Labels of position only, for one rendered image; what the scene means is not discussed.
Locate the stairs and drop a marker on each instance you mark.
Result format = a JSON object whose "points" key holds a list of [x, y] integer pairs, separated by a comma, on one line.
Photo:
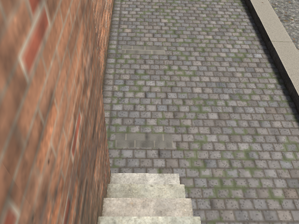
{"points": [[143, 198]]}

